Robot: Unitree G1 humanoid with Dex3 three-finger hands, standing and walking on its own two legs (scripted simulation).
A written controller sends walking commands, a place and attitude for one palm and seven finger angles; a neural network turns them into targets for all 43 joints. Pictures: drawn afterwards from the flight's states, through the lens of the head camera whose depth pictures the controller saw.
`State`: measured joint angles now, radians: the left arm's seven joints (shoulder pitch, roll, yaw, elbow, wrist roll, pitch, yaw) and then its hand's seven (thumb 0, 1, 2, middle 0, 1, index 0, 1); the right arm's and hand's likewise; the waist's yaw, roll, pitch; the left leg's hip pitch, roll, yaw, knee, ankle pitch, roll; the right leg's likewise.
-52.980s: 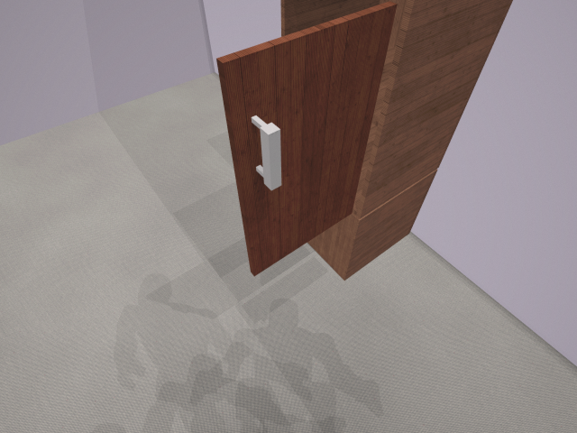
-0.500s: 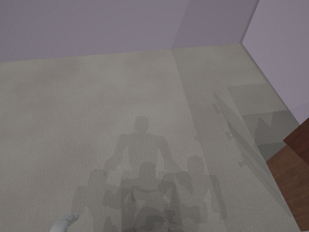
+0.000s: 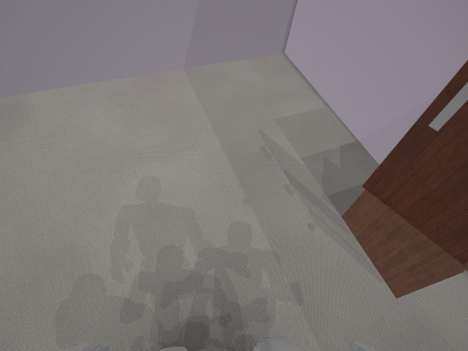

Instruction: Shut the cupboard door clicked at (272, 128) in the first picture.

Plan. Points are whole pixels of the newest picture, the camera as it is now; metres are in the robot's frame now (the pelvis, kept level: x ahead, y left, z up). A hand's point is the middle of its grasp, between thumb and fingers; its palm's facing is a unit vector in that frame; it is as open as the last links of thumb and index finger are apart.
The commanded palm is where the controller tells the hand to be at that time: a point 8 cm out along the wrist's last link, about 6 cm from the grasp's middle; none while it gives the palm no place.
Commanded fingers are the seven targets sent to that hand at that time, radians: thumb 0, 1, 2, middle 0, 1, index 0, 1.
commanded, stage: turn to face it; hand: left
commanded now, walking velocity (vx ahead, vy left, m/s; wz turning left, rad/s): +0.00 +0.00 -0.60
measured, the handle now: (457, 102) +0.64 -0.45 +0.09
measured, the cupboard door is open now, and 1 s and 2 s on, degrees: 20 20 20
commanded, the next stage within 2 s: take the last steps up to it in 1.22 s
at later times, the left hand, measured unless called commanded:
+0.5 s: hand (156, 331) +0.16 +0.15 -0.16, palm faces -0.29 -0.93 -0.24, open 7.4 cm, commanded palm none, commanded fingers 0.00 0.90 0.90 -0.20 -0.30 -0.20 -0.30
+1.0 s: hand (189, 287) +0.25 +0.10 -0.15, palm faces -0.56 -0.79 -0.25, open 7.4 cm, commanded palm none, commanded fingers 0.00 0.90 0.90 -0.20 -0.30 -0.20 -0.30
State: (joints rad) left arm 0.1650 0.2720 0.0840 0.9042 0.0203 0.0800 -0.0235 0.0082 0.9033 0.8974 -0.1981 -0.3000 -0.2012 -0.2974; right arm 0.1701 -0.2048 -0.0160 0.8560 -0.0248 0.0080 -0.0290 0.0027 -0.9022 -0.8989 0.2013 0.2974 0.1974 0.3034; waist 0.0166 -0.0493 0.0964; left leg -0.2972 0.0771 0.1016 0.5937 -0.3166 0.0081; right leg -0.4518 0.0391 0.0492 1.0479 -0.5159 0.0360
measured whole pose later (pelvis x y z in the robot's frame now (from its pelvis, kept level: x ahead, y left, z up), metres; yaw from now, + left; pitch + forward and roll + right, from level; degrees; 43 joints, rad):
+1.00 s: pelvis +0.03 -0.01 +0.00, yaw -35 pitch +1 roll -1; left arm 0.13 0.25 0.07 0.89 0.02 0.06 -0.04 0.01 0.91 0.90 -0.19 -0.30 -0.20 -0.30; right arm 0.26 -0.23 -0.05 0.93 -0.02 0.02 -0.02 0.00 -0.90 -0.90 0.20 0.30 0.20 0.30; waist -0.02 0.02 0.08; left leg -0.27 0.18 0.26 0.62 -0.34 -0.03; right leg -0.26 -0.03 -0.07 0.58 -0.29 0.01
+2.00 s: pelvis +0.10 -0.15 +0.01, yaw -44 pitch +1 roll -1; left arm 0.23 0.17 0.05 1.06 0.02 -0.05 0.01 -0.01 0.94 0.90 -0.20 -0.30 -0.20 -0.30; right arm 0.31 -0.19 -0.06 1.07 -0.03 0.01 0.00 0.01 -0.91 -0.90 0.20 0.30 0.19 0.30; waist -0.04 0.02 0.04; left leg -0.47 0.10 0.09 0.96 -0.36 -0.03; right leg -0.13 0.00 -0.13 0.39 -0.26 -0.02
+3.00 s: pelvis +0.22 -0.22 -0.01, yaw -46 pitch -2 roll +1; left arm 0.24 0.21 0.02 0.97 0.02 0.04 0.03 0.01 0.90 0.90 -0.20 -0.30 -0.20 -0.30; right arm 0.21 -0.17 -0.02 0.88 -0.02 0.02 -0.02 0.00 -0.90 -0.90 0.20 0.30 0.19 0.30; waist 0.03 0.01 0.03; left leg -0.23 -0.03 0.14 0.62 -0.36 0.06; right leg -0.32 -0.05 0.00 0.66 -0.33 -0.01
